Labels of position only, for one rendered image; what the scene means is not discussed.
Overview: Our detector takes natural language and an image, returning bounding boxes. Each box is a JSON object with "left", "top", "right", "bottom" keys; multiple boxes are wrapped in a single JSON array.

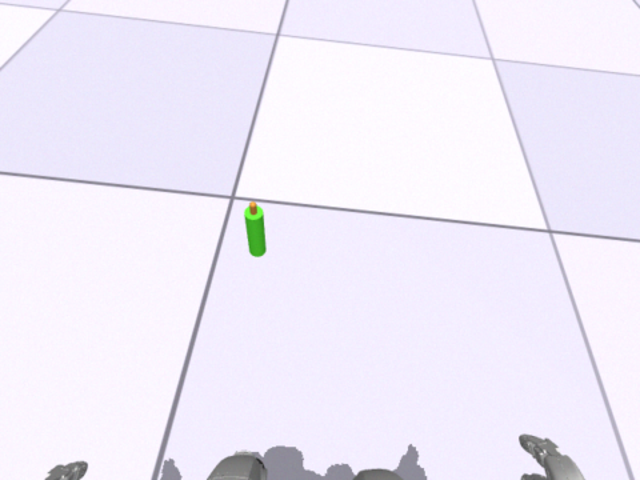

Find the left robot hand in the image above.
[{"left": 45, "top": 461, "right": 88, "bottom": 480}]

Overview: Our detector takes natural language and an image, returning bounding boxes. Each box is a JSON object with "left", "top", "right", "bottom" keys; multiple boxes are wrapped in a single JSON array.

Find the right robot hand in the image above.
[{"left": 519, "top": 434, "right": 585, "bottom": 480}]

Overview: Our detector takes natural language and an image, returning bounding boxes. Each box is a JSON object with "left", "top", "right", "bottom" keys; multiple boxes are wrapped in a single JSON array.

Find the bottle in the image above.
[{"left": 244, "top": 202, "right": 266, "bottom": 257}]

